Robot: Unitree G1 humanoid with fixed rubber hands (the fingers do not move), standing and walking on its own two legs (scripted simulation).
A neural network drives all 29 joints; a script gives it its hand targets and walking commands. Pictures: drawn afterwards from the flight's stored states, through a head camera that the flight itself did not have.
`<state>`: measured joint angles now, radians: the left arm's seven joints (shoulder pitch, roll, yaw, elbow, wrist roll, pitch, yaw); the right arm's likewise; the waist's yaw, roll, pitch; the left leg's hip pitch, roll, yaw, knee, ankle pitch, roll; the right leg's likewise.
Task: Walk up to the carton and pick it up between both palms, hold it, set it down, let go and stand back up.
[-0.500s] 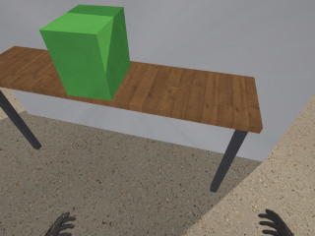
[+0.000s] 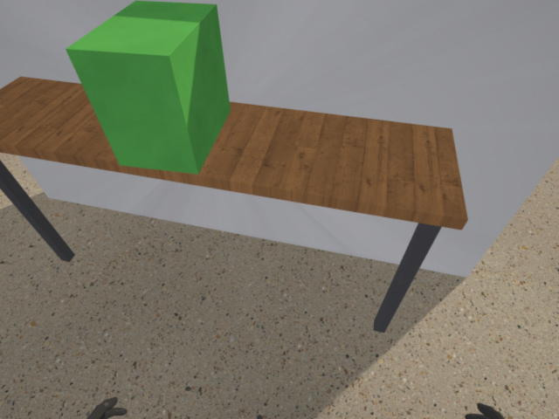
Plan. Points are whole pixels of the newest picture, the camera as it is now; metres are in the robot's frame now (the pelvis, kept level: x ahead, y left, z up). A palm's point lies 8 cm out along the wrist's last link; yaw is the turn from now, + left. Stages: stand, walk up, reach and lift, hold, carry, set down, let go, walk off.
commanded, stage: stand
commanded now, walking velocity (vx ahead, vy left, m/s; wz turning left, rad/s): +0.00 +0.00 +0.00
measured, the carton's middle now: (166, 86) +0.83 +0.33 +0.06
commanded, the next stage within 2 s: walk up in 0.92 s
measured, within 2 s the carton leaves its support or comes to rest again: neither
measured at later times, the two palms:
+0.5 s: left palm out of the picture +0.09 +0.30 -0.10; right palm out of the picture +0.10 -0.30 -0.10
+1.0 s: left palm out of the picture +0.10 +0.29 -0.11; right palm out of the picture +0.09 -0.31 -0.10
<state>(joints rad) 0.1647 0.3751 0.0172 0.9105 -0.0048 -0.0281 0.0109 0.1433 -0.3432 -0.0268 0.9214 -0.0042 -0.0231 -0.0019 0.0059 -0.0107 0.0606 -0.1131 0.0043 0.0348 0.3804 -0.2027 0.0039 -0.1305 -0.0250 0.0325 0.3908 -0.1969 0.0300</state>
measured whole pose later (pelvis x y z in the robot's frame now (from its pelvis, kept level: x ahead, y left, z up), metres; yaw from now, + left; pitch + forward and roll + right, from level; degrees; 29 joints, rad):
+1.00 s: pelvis +0.01 -0.01 +0.00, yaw +0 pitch -3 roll +0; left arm 0.15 0.35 0.02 0.99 -0.01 -0.02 0.02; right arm 0.15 -0.36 -0.03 1.01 -0.01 -0.02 -0.01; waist 0.00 -0.01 0.04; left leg -0.09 0.03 0.03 0.34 -0.19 -0.02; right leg -0.11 -0.01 0.03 0.36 -0.19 0.01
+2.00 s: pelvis +0.12 +0.19 -0.03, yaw -8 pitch -5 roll +1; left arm 0.46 0.43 0.02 0.47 0.06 -0.05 0.12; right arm 0.31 -0.47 -0.10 0.47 -0.07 0.11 0.06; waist 0.00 0.13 0.10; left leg -0.54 0.02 -0.09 1.30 -0.45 0.00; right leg -0.28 -0.02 -0.04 0.76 -0.40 -0.02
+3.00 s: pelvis +0.27 +0.45 -0.04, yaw -12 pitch -5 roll +0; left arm 0.40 0.51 0.04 0.46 0.00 0.02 0.06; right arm 0.31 -0.42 -0.04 0.52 -0.02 0.03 0.04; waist -0.02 -0.03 0.07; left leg -0.35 0.06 0.01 0.82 -0.39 -0.03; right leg -0.41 -0.04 0.09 1.15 -0.59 0.01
